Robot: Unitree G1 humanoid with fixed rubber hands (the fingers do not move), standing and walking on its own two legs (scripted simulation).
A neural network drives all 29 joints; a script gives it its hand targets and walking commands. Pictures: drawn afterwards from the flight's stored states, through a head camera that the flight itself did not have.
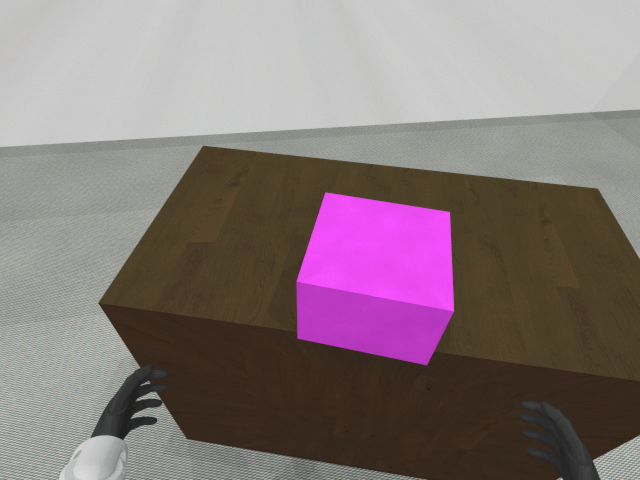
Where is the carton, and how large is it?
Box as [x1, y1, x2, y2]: [296, 192, 453, 364]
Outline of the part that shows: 325,192 296,281 297,338 427,364 453,312 449,212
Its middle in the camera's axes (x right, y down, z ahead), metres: +0.09 +0.05 +0.62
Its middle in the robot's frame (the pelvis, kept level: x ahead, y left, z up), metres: +0.44 -0.05 +0.00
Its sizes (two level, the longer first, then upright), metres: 0.206 0.197 0.146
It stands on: a pedestal, 0.70 m high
